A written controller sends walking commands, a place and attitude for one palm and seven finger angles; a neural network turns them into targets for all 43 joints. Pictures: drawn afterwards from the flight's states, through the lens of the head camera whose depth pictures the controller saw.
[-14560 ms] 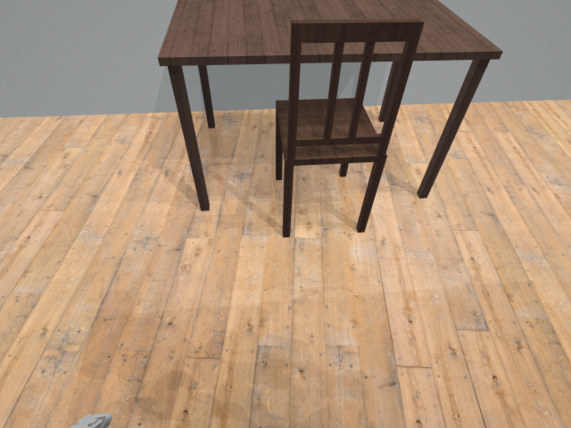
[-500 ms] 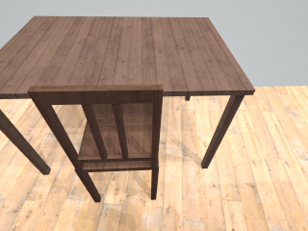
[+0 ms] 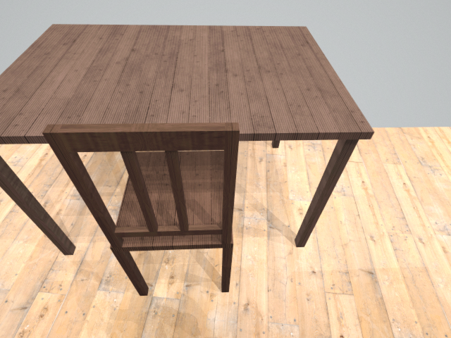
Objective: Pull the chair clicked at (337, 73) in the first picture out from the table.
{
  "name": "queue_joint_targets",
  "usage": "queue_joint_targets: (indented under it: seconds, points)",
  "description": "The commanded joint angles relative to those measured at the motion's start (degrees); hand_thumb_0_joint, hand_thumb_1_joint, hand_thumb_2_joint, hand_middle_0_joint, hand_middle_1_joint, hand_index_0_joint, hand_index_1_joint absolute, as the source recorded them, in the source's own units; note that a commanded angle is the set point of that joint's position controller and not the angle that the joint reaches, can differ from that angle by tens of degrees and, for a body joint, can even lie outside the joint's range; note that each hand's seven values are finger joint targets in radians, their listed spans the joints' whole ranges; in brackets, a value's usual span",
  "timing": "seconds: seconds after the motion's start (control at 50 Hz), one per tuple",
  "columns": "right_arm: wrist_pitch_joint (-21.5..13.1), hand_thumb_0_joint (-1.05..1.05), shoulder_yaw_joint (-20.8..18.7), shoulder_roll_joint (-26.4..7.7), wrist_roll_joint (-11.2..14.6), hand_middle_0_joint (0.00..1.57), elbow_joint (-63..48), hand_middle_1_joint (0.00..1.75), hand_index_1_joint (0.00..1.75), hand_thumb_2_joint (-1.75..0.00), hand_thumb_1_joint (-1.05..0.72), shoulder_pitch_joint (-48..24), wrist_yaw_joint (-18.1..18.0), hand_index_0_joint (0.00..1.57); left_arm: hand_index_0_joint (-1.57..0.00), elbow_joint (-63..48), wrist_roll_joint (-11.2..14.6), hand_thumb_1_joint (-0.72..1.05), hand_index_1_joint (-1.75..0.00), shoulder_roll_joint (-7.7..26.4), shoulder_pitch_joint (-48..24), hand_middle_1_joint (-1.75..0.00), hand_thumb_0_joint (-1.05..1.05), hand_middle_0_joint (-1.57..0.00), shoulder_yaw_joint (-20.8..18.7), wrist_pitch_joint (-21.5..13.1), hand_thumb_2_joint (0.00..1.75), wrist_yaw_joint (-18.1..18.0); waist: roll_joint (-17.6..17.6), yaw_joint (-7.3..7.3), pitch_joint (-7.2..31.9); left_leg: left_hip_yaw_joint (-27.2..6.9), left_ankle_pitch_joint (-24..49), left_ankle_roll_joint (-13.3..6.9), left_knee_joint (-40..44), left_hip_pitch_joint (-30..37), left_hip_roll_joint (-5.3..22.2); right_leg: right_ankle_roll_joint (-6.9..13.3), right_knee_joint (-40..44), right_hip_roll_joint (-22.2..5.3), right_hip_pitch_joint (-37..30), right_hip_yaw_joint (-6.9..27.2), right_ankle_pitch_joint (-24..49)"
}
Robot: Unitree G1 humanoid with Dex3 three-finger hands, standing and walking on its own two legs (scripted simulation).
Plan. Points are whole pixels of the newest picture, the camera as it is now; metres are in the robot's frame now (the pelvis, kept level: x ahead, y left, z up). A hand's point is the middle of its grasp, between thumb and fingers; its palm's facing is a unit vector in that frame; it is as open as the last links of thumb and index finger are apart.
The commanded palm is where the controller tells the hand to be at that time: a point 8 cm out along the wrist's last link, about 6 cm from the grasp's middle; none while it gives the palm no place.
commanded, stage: look again from close up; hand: left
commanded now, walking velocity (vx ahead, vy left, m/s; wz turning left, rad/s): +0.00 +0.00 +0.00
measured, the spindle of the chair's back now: (142, 195) +0.45 +0.23 -0.07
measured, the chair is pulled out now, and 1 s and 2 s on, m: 0.00 0.00 0.00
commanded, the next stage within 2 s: raise the hand toward the chair's back in 1.78 s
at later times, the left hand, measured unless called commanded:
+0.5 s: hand out of the picture -0.04 +0.15 -0.18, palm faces +0.02 -0.99 -0.16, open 7.4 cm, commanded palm none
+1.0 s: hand out of the picture -0.04 +0.16 -0.18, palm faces +0.01 -0.99 -0.16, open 7.4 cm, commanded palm none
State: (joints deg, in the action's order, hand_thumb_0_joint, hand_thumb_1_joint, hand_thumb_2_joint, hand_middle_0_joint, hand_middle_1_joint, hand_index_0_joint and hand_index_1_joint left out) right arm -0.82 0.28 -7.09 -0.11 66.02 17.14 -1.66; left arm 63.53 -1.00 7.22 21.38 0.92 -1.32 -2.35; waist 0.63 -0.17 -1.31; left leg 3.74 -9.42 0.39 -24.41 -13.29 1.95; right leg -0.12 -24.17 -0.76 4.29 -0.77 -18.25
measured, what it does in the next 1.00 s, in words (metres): stands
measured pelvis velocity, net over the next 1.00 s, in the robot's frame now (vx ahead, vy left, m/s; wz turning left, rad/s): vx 0.00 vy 0.00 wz -0.01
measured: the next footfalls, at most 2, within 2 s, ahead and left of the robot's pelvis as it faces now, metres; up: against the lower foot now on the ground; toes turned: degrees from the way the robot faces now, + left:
none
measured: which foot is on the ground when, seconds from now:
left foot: down 0.00-1.00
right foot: down 0.00-1.00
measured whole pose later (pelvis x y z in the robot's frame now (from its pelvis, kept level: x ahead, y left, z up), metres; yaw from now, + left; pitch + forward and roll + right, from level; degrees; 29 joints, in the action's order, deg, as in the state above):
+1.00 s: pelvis +0.00 +0.00 +0.00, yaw +0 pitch -1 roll +0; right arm -0.6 0.1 -6.9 -0.1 65.8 17.0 -1.7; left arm 63.3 -1.0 7.2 21.4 1.0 -1.3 -2.3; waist 0.7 -0.2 -1.6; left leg 4.1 -9.3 0.3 -24.6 -13.9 2.1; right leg -0.2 -24.5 -0.7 5.1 -0.4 -18.0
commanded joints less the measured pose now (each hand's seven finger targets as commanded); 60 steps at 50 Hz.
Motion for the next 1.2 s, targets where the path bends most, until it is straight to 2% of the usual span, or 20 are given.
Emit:
queue_joint_targets:
  seconds: [0.0,0.02,0.1,0.2,0.22,0.3,0.32,0.48,0.56,0.62,0.8,0.82,0.9,0.94,1.0,1.02,1.08,1.12,1.18]
  points:
    - [-0.4,0.00,-0.8,-5.1,-0.1,0.20,-1.5,0.30,0.30,-0.90,-0.90,3.6,0.0,0.20,-0.20,-0.9,0.3,0.90,-0.30,4.7,6.1,-0.30,0.00,-0.20,-0.7,-0.3,0.90,-0.3,-0.7,0.26,-4.8,-5.0,2.3,-1.6,3.8,4.6,3.9,1.6,6.4,-4.3,10.3,3.8,6.4]
    - [-0.3,0.00,-0.8,-5.0,0.0,0.20,-1.5,0.30,0.30,-0.90,-0.90,3.2,0.0,0.20,-0.20,-0.9,0.3,0.90,-0.30,5.0,6.1,-0.30,0.00,-0.20,-0.6,-0.3,0.90,-0.3,-0.4,0.34,-6.1,-5.1,1.7,-1.6,3.9,3.9,3.8,1.7,6.9,-4.1,10.7,4.0,5.8]
    - [-0.4,0.00,-0.8,-5.2,-0.1,0.20,-1.6,0.30,0.30,-0.90,-0.90,3.6,0.0,0.20,-0.20,-1.0,0.3,0.90,-0.30,4.7,6.2,-0.30,0.00,-0.20,-0.7,-0.4,0.90,-0.3,0.3,0.21,-3.9,-5.1,3.8,-1.6,3.2,5.3,4.0,1.7,6.2,-4.3,10.1,3.9,7.8]
    - [-0.4,0.00,-0.8,-5.0,-0.1,0.20,-1.5,0.30,0.30,-0.90,-0.90,3.5,0.0,0.20,-0.20,-0.8,0.3,0.90,-0.30,4.7,6.3,-0.30,0.00,-0.20,-0.7,-0.4,0.90,-0.3,-0.3,0.28,-3.9,-5.1,3.8,-1.6,3.2,5.1,3.9,1.7,6.3,-4.3,10.0,4.1,7.9]
    - [-0.3,0.00,-0.8,-4.9,0.0,0.20,-1.6,0.30,0.30,-0.90,-0.90,3.3,-0.1,0.20,-0.20,-0.8,0.3,0.90,-0.30,4.7,6.2,-0.30,0.00,-0.20,-0.6,-0.4,0.90,-0.3,0.4,0.34,-5.6,-5.0,3.1,-1.7,3.4,4.4,4.0,1.7,6.7,-4.2,10.6,4.0,7.5]
    - [-0.3,0.00,-0.8,-4.9,-0.1,0.20,-1.6,0.30,0.30,-0.90,-0.90,3.6,0.0,0.20,-0.20,-0.9,0.3,0.90,-0.30,4.7,6.5,-0.30,0.00,-0.20,-0.6,-0.4,0.90,-0.3,-0.4,0.27,-4.2,-5.1,2.9,-1.6,3.3,4.9,3.9,1.8,6.4,-4.3,10.4,4.2,7.1]
    - [-0.3,0.00,-0.8,-4.9,0.0,0.20,-1.5,0.30,0.30,-0.90,-0.90,3.5,-0.1,0.20,-0.20,-1.0,0.2,0.90,-0.30,4.8,6.2,-0.30,0.00,-0.20,-0.6,-0.3,0.90,-0.3,0.1,0.23,-5.4,-5.1,2.5,-1.6,3.4,4.2,3.9,1.7,6.8,-4.1,10.5,4.1,6.7]
    - [-0.4,0.00,-0.8,-4.9,-0.1,0.20,-1.5,0.30,0.30,-0.90,-0.90,3.5,-0.1,0.20,-0.20,-1.0,0.3,0.90,-0.30,4.6,6.4,-0.30,0.00,-0.20,-0.6,-0.4,0.90,-0.3,-0.8,0.29,-4.4,-5.0,2.9,-1.5,3.3,4.7,4.0,1.7,6.3,-4.3,10.5,4.1,7.2]
    - [-0.4,0.00,-0.9,-5.0,-0.1,0.20,-1.6,0.30,0.30,-0.90,-0.90,3.5,-0.1,0.20,-0.20,-1.0,0.2,0.90,-0.30,4.7,6.5,-0.30,0.00,-0.20,-0.6,-0.4,0.90,-0.3,-0.1,0.22,-4.2,-5.1,3.1,-1.6,3.2,4.9,4.0,1.7,6.3,-4.2,10.4,4.3,7.5]
    - [-0.3,0.00,-0.8,-4.9,0.0,0.20,-1.5,0.30,0.30,-0.90,-0.90,3.5,-0.1,0.20,-0.20,-1.0,0.3,0.90,-0.30,4.8,6.3,-0.30,0.00,-0.20,-0.6,-0.3,0.90,-0.3,0.1,0.26,-5.3,-5.0,2.6,-1.6,3.6,4.2,4.0,1.7,6.6,-4.0,10.6,4.3,6.9]
    - [-0.4,0.00,-0.9,-5.0,-0.1,0.20,-1.5,0.30,0.30,-0.90,-0.90,3.6,-0.1,0.20,-0.20,-1.1,0.3,0.90,-0.30,4.6,6.3,-0.30,0.00,-0.20,-0.6,-0.3,0.90,-0.3,-0.5,0.29,-4.3,-5.1,2.7,-1.6,3.6,4.8,4.0,1.7,6.1,-4.2,10.6,4.0,6.9]
    - [-0.3,0.00,-0.9,-4.9,0.0,0.20,-1.5,0.30,0.30,-0.90,-0.90,3.5,-0.1,0.20,-0.20,-1.0,0.2,0.90,-0.30,4.8,6.2,-0.30,0.00,-0.20,-0.6,-0.3,0.90,-0.3,-0.7,0.32,-5.4,-5.1,2.0,-1.6,3.8,4.2,4.0,1.6,6.5,-4.0,10.8,4.0,6.4]
    - [-0.3,0.00,-0.9,-5.0,-0.1,0.20,-1.5,0.30,0.30,-0.90,-0.90,3.6,-0.1,0.20,-0.20,-0.9,0.2,0.90,-0.30,4.7,6.3,-0.30,0.00,-0.20,-0.6,-0.3,0.90,-0.3,-0.3,0.16,-4.3,-5.0,2.1,-1.5,3.5,4.8,4.1,1.6,6.2,-4.1,10.9,4.1,6.6]
    - [-0.2,0.00,-1.0,-5.0,0.0,0.20,-1.6,0.30,0.30,-0.90,-0.90,3.2,0.0,0.20,-0.20,-1.0,0.2,0.90,-0.30,4.7,6.3,-0.30,0.00,-0.20,-0.5,-0.3,0.90,-0.3,0.0,0.24,-5.4,-5.0,1.5,-1.5,3.6,4.4,4.1,1.6,6.5,-4.1,11.4,4.4,6.2]
    - [-0.3,0.00,-1.0,-5.0,-0.1,0.20,-1.6,0.30,0.30,-0.90,-0.90,3.6,0.0,0.20,-0.20,-1.0,0.3,0.90,-0.30,4.7,6.3,-0.30,0.00,-0.20,-0.6,-0.4,0.90,-0.3,-0.4,0.19,-3.9,-5.0,2.4,-1.5,3.5,5.1,4.1,1.7,6.2,-4.2,10.8,4.4,7.1]
    - [-0.3,0.00,-0.9,-4.8,0.0,0.20,-1.5,0.30,0.30,-0.90,-0.90,3.4,-0.1,0.20,-0.20,-1.0,0.3,0.90,-0.30,4.8,6.0,-0.30,0.00,-0.20,-0.6,-0.3,0.90,-0.3,0.1,0.24,-5.3,-4.8,2.0,-1.5,3.8,4.3,4.1,1.7,6.6,-3.9,11.0,4.4,6.6]
    - [-0.4,0.00,-0.9,-5.0,-0.1,0.20,-1.6,0.30,0.30,-0.90,-0.90,3.6,-0.1,0.20,-0.20,-1.0,0.3,0.90,-0.30,4.7,6.3,-0.30,0.00,-0.20,-0.6,-0.3,0.90,-0.3,-0.5,0.18,-3.9,-4.9,2.5,-1.5,3.5,5.0,4.1,1.7,6.1,-4.1,10.6,4.4,7.2]
    - [-0.3,0.00,-0.9,-4.8,0.0,0.20,-1.5,0.30,0.30,-0.90,-0.90,3.2,-0.1,0.20,-0.20,-1.0,0.2,0.90,-0.30,4.7,6.3,-0.30,0.00,-0.20,-0.5,-0.3,0.90,-0.3,-0.2,0.29,-5.0,-4.8,2.3,-1.6,3.7,4.6,4.2,1.6,6.5,-4.0,11.0,4.4,7.1]
    - [-0.5,0.00,-1.0,-5.1,-0.1,0.20,-1.6,0.30,0.30,-0.90,-0.90,3.6,-0.1,0.20,-0.20,-1.0,0.2,0.90,-0.30,4.7,6.2,-0.30,0.00,-0.20,-0.6,-0.3,0.90,-0.3,-0.9,0.14,-3.3,-4.8,3.3,-1.6,3.6,5.6,4.3,1.6,5.9,-4.1,10.4,4.3,8.0]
